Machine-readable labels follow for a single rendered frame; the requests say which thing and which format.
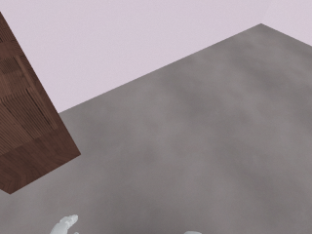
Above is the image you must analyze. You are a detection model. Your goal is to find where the left robot hand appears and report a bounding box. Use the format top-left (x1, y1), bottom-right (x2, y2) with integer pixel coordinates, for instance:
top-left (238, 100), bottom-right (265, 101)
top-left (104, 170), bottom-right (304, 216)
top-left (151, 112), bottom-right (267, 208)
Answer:
top-left (50, 214), bottom-right (79, 234)

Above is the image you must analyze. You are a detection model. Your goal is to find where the drawer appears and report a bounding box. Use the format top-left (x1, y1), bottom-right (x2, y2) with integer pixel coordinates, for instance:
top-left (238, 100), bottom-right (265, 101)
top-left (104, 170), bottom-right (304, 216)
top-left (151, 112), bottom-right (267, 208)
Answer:
top-left (0, 55), bottom-right (58, 155)

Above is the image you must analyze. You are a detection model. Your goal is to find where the cabinet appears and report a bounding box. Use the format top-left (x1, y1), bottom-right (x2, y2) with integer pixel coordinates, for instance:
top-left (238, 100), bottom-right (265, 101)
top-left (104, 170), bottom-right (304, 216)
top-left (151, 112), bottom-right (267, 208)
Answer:
top-left (0, 12), bottom-right (81, 195)

